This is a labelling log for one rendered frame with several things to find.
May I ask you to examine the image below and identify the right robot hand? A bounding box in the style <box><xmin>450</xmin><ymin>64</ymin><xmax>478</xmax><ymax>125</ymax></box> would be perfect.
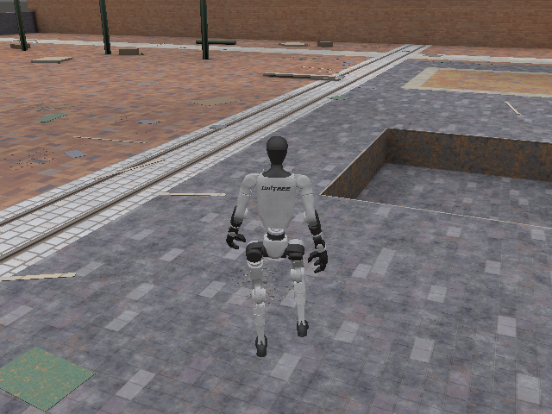
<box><xmin>308</xmin><ymin>250</ymin><xmax>328</xmax><ymax>273</ymax></box>

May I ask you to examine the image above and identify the robot right thigh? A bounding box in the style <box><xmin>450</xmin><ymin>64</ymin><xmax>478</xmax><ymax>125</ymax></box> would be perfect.
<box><xmin>287</xmin><ymin>239</ymin><xmax>304</xmax><ymax>283</ymax></box>

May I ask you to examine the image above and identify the left robot upper arm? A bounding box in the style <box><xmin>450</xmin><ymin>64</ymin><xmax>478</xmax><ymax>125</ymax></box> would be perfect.
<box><xmin>234</xmin><ymin>173</ymin><xmax>259</xmax><ymax>220</ymax></box>

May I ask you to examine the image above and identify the robot right shin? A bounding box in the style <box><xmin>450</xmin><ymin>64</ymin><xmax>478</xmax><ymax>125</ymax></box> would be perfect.
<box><xmin>293</xmin><ymin>267</ymin><xmax>306</xmax><ymax>326</ymax></box>

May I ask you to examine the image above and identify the left robot hand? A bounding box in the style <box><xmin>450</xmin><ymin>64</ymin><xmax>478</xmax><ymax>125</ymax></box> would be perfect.
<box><xmin>226</xmin><ymin>234</ymin><xmax>246</xmax><ymax>249</ymax></box>

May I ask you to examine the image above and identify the right robot upper arm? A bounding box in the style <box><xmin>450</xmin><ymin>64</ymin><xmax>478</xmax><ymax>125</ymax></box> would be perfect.
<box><xmin>294</xmin><ymin>174</ymin><xmax>317</xmax><ymax>223</ymax></box>

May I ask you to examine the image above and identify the right robot forearm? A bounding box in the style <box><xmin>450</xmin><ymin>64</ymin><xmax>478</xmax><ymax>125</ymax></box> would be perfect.
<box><xmin>308</xmin><ymin>210</ymin><xmax>326</xmax><ymax>253</ymax></box>

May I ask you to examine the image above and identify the left robot forearm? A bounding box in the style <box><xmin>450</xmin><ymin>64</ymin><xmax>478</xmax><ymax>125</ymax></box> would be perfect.
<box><xmin>228</xmin><ymin>206</ymin><xmax>243</xmax><ymax>237</ymax></box>

